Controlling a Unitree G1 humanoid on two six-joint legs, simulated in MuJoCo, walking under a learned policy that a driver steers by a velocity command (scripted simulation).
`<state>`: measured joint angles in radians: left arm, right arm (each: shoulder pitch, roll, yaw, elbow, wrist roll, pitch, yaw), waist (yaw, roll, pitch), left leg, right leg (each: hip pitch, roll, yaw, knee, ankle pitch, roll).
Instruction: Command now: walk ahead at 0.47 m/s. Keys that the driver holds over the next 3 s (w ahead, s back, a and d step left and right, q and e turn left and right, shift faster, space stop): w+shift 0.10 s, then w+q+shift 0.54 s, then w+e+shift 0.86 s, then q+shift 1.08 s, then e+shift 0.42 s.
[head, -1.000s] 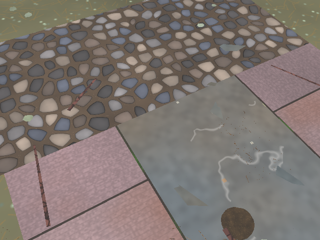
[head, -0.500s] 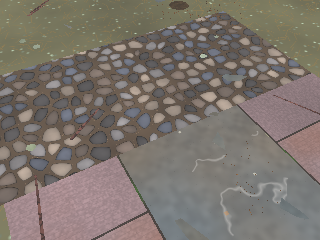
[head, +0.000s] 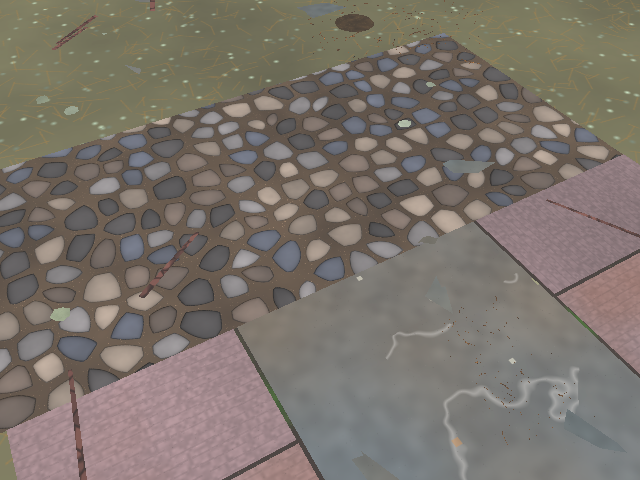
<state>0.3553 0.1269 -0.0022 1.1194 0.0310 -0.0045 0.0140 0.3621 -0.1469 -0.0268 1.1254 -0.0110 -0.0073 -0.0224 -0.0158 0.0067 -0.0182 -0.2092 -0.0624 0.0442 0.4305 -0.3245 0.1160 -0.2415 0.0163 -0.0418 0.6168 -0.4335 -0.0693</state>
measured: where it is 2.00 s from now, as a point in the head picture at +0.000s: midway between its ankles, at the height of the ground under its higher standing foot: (202, 234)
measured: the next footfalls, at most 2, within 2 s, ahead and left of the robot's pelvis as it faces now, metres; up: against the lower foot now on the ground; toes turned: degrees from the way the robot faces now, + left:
right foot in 0.18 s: +0.06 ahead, -0.13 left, +0.00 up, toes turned -2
left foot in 0.66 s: +0.42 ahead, +0.15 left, +0.00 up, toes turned +30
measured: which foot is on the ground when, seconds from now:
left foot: down 0.00-0.18, up 0.20-0.64, down 0.66-1.00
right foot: up 0.00-0.16, down 0.18-0.66, up 0.68-1.00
